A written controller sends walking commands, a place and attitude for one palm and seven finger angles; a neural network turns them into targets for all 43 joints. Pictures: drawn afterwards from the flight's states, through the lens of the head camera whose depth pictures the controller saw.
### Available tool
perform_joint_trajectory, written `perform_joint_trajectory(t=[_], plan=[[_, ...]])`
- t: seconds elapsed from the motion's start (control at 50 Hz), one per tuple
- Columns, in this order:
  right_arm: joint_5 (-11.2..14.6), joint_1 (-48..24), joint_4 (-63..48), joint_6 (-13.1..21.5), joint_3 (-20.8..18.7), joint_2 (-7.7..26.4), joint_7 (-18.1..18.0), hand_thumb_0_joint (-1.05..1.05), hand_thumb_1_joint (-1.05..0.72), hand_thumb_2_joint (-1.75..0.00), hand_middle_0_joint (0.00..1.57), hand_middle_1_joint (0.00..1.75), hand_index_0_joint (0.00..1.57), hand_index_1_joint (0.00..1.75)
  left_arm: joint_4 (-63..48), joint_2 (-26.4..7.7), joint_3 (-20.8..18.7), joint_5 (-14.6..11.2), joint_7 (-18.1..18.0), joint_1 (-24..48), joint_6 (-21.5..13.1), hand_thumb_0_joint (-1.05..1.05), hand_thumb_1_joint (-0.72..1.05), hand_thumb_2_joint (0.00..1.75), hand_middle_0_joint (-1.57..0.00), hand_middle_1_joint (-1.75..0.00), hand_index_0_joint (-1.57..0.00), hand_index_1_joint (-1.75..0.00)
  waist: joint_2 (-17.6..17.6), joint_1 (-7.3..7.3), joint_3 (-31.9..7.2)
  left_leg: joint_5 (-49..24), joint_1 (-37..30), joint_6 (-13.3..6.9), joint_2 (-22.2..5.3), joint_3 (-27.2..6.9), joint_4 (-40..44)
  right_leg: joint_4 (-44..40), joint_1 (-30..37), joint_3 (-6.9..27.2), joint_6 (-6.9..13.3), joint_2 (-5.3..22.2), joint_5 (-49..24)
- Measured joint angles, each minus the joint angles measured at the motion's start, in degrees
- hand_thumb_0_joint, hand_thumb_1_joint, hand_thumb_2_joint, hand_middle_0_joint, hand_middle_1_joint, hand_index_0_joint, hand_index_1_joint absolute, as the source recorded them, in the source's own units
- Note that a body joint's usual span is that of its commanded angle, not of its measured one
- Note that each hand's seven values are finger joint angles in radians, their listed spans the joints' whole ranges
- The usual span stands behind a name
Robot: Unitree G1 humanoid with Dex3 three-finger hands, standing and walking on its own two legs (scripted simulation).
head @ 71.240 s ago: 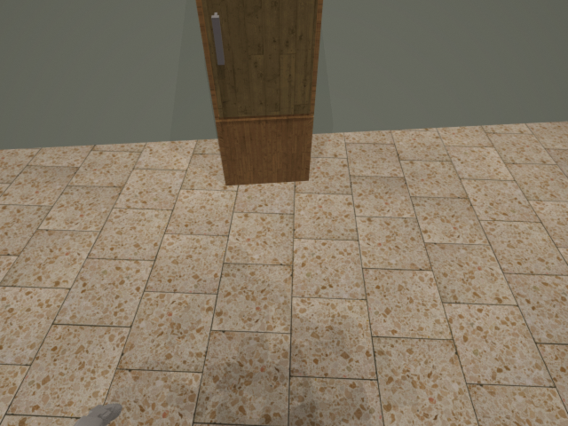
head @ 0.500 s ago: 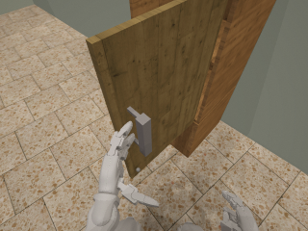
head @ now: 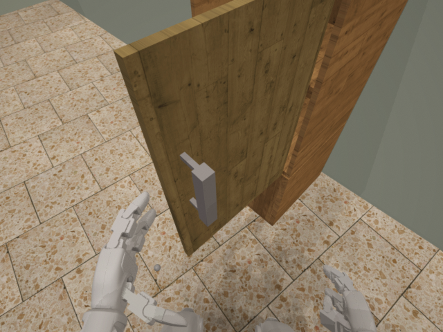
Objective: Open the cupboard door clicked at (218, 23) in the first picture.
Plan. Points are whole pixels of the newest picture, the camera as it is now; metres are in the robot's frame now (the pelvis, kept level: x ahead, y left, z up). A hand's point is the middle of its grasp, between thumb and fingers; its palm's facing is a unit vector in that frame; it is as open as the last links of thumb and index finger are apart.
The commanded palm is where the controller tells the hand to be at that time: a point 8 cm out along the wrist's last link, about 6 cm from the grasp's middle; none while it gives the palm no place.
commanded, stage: slide the hand sideways off the handle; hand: left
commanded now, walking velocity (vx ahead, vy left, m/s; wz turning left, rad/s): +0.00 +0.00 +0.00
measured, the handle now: (198, 190) +0.35 +0.07 +0.07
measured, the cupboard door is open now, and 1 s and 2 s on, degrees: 88 88 88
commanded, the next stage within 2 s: draw the hand back to the body in 0.14 s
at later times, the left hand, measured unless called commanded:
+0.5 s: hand (122, 265) +0.20 +0.15 +0.10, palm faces +0.02 -1.00 -0.05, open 16.3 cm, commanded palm +0.17 +0.21 +0.11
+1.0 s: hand (54, 251) +0.20 +0.22 +0.15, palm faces +0.20 -0.92 -0.34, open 14.3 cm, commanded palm +0.16 +0.27 +0.19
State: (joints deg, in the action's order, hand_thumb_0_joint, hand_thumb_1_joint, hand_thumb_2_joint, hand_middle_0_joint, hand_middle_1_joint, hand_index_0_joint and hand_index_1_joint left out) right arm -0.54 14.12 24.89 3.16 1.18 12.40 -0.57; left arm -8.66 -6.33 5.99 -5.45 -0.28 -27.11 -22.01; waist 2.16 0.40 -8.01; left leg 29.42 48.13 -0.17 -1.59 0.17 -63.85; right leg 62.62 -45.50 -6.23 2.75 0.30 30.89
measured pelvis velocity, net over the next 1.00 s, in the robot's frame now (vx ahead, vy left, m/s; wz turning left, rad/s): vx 0.02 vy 0.02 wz -0.02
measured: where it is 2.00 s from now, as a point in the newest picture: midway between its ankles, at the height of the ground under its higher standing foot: outside the picture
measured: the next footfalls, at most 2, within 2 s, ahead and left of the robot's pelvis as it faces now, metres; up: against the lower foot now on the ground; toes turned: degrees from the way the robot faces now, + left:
none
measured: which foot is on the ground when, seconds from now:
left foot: down 0.00-1.00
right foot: down 0.00-1.00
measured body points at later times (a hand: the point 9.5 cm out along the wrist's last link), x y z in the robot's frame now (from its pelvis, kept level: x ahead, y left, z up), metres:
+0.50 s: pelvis +0.00 +0.01 +0.01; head +0.04 +0.00 +0.46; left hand +0.20 +0.20 +0.11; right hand +0.18 -0.21 -0.06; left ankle +0.02 +0.12 -0.66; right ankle +0.00 -0.09 -0.66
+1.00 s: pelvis +0.02 +0.02 +0.05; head +0.01 +0.01 +0.50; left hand +0.19 +0.26 +0.17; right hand +0.19 -0.20 -0.02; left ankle +0.02 +0.12 -0.66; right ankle +0.00 -0.09 -0.66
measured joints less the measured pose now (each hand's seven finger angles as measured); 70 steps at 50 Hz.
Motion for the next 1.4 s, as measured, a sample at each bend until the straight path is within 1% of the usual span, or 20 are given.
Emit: perform_joint_trajectory(t=[0.06,0.14,0.2,0.28,0.34,0.4,0.44,0.5,0.56,0.64,0.76,0.8,0.84,0.88,0.94,1.04,1.14,1.26,1.4], plan=[[0.2,0.2,0.2,0.4,-0.3,0.3,-0.3,0.01,-0.9,-0.9,0.2,0.3,0.2,0.3,-1.1,-0.7,-1.2,-1.2,1.9,-1.6,-0.4,-0.01,-0.5,0.3,-0.15,-0.31,-0.15,-0.3,0.2,-0.06,-0.2,0.3,0.4,0.1,-0.1,-0.3,-0.5,0.2,-0.2,-0.3,0.1,-0.1,0.2],[0.4,0.2,0.1,0.9,-0.7,0.7,-0.7,0.01,-0.9,-0.9,0.2,0.3,0.2,0.3,-2.2,-1.2,-1.9,-2.4,4.0,-3.1,-0.4,-0.01,-0.5,0.3,-0.15,-0.3,-0.15,-0.3,0.4,-0.15,-0.3,0.6,1.1,0.1,-0.1,-0.6,-1.1,0.7,-0.7,-0.5,0.1,-0.1,0.5],[0.5,0.1,0.0,1.3,-0.9,0.8,-1.0,0.01,-0.9,-0.9,0.2,0.3,0.2,0.3,-2.6,-1.2,-2.0,-2.9,4.9,-3.5,-0.3,-0.01,-0.5,0.3,-0.15,-0.3,-0.15,-0.3,0.5,-0.19,-0.5,0.7,1.8,0.0,-0.1,-0.6,-1.7,1.2,-1.3,-0.5,0.0,-0.1,0.6],[0.5,0.0,-0.1,1.6,-0.9,0.6,-1.3,0.01,-0.9,-0.9,0.2,0.3,0.2,0.3,-3.0,-1.2,-2.2,-3.2,5.1,-3.1,-0.2,-0.01,-0.5,0.3,-0.15,-0.3,-0.15,-0.3,0.5,-0.16,-0.7,1.0,2.6,-0.1,-0.1,-0.6,-2.6,1.9,-2.1,-0.5,-0.1,-0.1,0.8],[0.7,0.2,-0.4,1.4,-0.9,0.3,-1.4,0.01,-0.9,-0.9,0.2,0.3,0.2,0.3,-4.8,-2.0,-2.4,-3.1,4.7,-2.9,1.0,-0.01,-0.5,0.3,-0.15,-0.3,-0.15,-0.3,0.5,0.02,-0.5,1.1,1.9,-0.2,-0.2,-0.5,-2.5,1.7,-1.4,-0.4,-0.1,-0.2,0.8],[1.2,0.7,-0.5,0.8,-0.5,-0.2,-1.7,0.01,-0.9,-0.9,0.2,0.3,0.2,0.3,-7.1,-3.2,-3.7,-3.4,4.4,-3.4,2.5,-0.01,-0.5,0.3,-0.15,-0.3,-0.15,-0.3,0.8,0.17,-0.5,0.8,-0.1,-0.3,-0.2,-0.4,-1.1,0.2,0.6,-0.3,-0.3,-0.3,0.3],[1.6,1.1,-0.5,0.6,-0.1,-0.4,-1.9,0.01,-0.9,-0.9,0.2,0.3,0.2,0.3,-8.3,-3.8,-4.8,-4.0,4.4,-4.0,3.5,-0.01,-0.5,0.3,-0.15,-0.3,-0.15,-0.3,1.1,0.12,-0.7,0.4,-1.8,-0.4,-0.2,-0.3,0.3,-1.4,2.3,-0.2,-0.5,-0.3,-0.2],[2.1,1.7,-0.6,0.6,0.4,-0.4,-2.1,0.01,-0.9,-0.9,0.2,0.3,0.2,0.3,-9.4,-3.7,-6.1,-5.2,5.0,-5.1,5.2,-0.01,-0.5,0.3,-0.15,-0.3,-0.15,-0.3,1.6,-0.02,-0.9,-0.3,-4.4,-0.6,-0.1,-0.2,2.5,-3.9,5.0,-0.1,-0.7,-0.3,-1.1],[2.3,2.2,-0.8,1.0,0.8,-0.1,-2.3,0.01,-0.9,-0.9,0.2,0.3,0.2,0.3,-10.0,-3.6,-6.5,-6.1,6.1,-6.4,7.0,-0.01,-0.5,0.3,-0.15,-0.3,-0.15,-0.3,1.8,-0.07,-1.0,-1.0,-6.6,-0.8,0.1,-0.1,4.4,-5.9,7.3,0.0,-1.0,-0.3,-1.9],[2.3,2.3,-0.9,1.7,1.0,0.4,-2.8,0.01,-0.9,-0.9,0.2,0.3,0.2,0.3,-10.6,-4.7,-7.0,-6.4,7.1,-7.0,8.5,-0.01,-0.5,0.3,-0.15,-0.3,-0.15,-0.3,1.5,0.08,-0.5,-1.6,-8.6,-0.9,0.2,-0.1,6.0,-7.7,9.4,0.0,-1.2,-0.3,-2.6],[2.8,2.1,-0.3,3.2,1.1,1.0,-3.1,0.01,-0.9,-0.9,0.2,0.3,0.2,0.3,-12.4,-6.7,-10.3,-8.1,7.8,-6.1,9.5,-0.01,-0.47,0.31,-0.15,-0.3,-0.15,-0.3,1.2,0.48,0.1,-2.1,-11.0,-1.0,0.1,-0.4,7.5,-9.9,12.1,-0.2,-1.3,-0.5,-3.4],[2.5,2.3,0.1,2.8,1.0,0.7,-3.8,0.01,-0.9,-0.9,0.2,0.3,0.2,0.3,-13.8,-8.4,-10.6,-4.4,4.5,-5.8,11.9,-0.01,-0.44,0.33,-0.16,-0.3,-0.16,-0.3,1.0,1.22,0.0,-2.4,-12.6,-1.1,0.0,0.1,8.9,-11.2,13.5,0.2,-1.3,-0.6,-3.9],[2.3,2.2,0.4,2.2,1.1,0.6,-4.4,0.01,-0.9,-0.9,0.2,0.3,0.2,0.3,-15.4,-9.5,-10.5,-1.6,0.9,-6.3,14.6,-0.01,-0.39,0.35,-0.16,-0.3,-0.16,-0.3,1.2,1.25,0.2,-3.1,-14.7,-1.1,0.2,0.4,10.9,-13.2,15.5,0.6,-1.5,-0.6,-4.7],[2.1,2.2,0.6,1.8,1.2,0.6,-4.8,0.01,-0.9,-0.9,0.2,0.3,0.2,0.3,-16.3,-9.7,-10.3,0.3,-1.7,-6.9,16.7,-0.01,-0.34,0.37,-0.16,-0.3,-0.16,-0.3,1.6,1.2,0.6,-3.9,-16.9,-1.3,0.3,0.8,13.0,-15.3,17.6,0.9,-1.8,-0.5,-5.6],[1.9,1.9,1.3,1.2,1.5,0.4,-5.1,0.01,-0.9,-0.9,0.2,0.3,0.2,0.3,-16.7,-10.1,-10.5,1.9,-4.0,-7.9,18.8,-0.01,-0.25,0.4,-0.16,-0.3,-0.16,-0.3,1.9,1.25,1.4,-5.1,-20.0,-1.6,0.5,1.5,16.2,-18.2,20.4,1.6,-2.1,-0.4,-6.9],[1.7,1.8,3.3,1.4,2.0,0.2,-5.6,0.01,-0.9,-0.9,0.2,0.3,0.2,0.3,-16.2,-11.4,-12.3,2.9,-6.2,-7.6,20.2,-0.01,-0.09,0.47,-0.17,-0.3,-0.17,-0.3,1.8,1.64,3.1,-6.8,-25.1,-1.9,0.9,2.0,20.8,-22.8,25.3,2.1,-2.4,-0.3,-8.7],[1.4,1.3,5.6,2.5,2.4,0.4,-5.5,0.01,-0.9,-0.9,0.2,0.3,0.2,0.3,-16.2,-12.1,-15.1,3.1,-7.3,-5.7,20.2,-0.01,0.08,0.55,-0.18,-0.31,-0.18,-0.3,1.8,2.13,4.6,-8.4,-29.6,-2.1,1.3,2.2,25.1,-27.1,29.8,2.3,-2.7,0.0,-10.4],[1.1,-0.1,7.7,3.4,2.2,0.5,-4.9,0.01,-0.9,-0.9,0.2,0.3,0.2,0.3,-16.2,-12.4,-18.3,2.9,-7.4,-3.6,19.4,0.0,0.28,0.64,-0.19,-0.31,-0.19,-0.3,1.7,2.48,6.0,-10.3,-34.2,-2.2,1.7,2.7,29.9,-31.7,34.1,2.8,-2.9,0.2,-12.4],[0.8,-1.7,9.3,3.6,1.6,0.5,-4.2,0.01,-0.9,-0.9,0.2,0.3,0.2,0.3,-15.5,-13.7,-22.7,2.4,-7.1,-1.4,19.0,0.0,0.53,0.74,-0.2,-0.31,-0.2,-0.3,1.3,3.04,7.3,-12.2,-38.1,-2.0,1.7,3.1,34.3,-36.0,37.9,3.2,-2.8,0.0,-14.4]])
